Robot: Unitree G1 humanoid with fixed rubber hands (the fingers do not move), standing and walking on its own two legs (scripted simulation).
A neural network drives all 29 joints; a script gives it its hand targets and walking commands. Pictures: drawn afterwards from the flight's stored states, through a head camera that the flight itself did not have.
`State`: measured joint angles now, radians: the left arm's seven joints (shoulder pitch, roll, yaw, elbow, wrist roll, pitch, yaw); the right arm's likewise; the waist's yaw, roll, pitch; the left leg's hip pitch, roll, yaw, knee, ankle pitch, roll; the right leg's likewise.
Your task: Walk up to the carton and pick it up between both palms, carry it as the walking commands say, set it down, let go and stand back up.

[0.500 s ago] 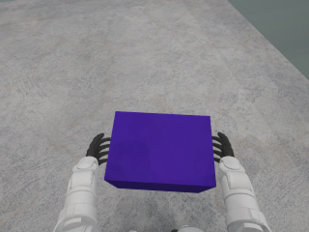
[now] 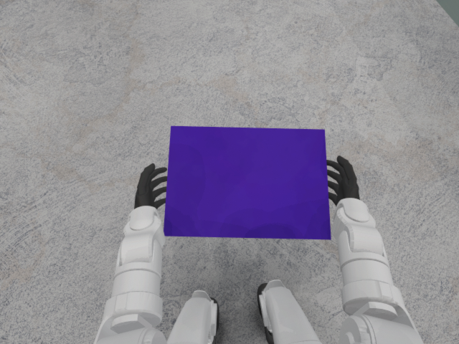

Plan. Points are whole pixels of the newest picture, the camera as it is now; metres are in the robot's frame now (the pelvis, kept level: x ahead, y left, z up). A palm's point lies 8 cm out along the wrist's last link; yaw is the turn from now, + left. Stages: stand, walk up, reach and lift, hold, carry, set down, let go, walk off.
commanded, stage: set down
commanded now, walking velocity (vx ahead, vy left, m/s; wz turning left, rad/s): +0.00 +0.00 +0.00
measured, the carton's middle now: (243, 189) +0.40 -0.04 -0.15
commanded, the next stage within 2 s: none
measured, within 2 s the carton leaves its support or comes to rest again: neither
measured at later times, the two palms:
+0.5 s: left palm (164, 206) +0.37 +0.14 -0.15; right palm (330, 202) +0.36 -0.22 -0.17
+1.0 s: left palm (167, 210) +0.39 +0.15 -0.25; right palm (310, 208) +0.38 -0.21 -0.26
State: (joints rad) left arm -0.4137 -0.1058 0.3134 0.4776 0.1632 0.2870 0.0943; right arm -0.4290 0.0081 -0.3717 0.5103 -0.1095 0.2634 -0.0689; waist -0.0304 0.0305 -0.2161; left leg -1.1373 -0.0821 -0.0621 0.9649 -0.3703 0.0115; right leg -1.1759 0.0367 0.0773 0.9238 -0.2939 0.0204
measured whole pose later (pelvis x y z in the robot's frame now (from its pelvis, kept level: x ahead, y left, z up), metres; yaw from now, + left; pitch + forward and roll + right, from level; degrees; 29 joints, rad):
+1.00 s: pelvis -0.06 -0.03 -0.18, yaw +1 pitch +44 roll +3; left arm -0.85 0.14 0.30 0.74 0.03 0.27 0.08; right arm -0.79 -0.06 -0.27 0.64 -0.01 0.30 -0.25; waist 0.01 0.01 -0.23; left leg -1.91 -0.08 -0.04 1.66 -0.53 -0.05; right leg -1.98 0.09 0.05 1.63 -0.41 0.00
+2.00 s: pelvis -0.09 -0.02 -0.30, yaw +1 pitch +37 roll +3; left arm -1.19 0.27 0.20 0.82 -0.07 0.21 0.13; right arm -1.11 -0.21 -0.22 0.72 0.14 0.21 -0.29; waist -0.02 0.01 0.22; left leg -2.18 -0.10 -0.01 2.10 -0.59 -0.05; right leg -2.26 0.11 0.05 2.06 -0.45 0.03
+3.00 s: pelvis -0.07 -0.01 -0.34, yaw +0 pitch +35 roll -1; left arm -1.31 0.33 0.01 1.14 -0.17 0.12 0.14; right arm -1.21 -0.27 -0.19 1.07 0.24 0.07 -0.20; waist -0.02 -0.02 0.26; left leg -2.24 -0.13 -0.03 2.27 -0.65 -0.04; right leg -2.29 0.07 0.01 2.20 -0.52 0.04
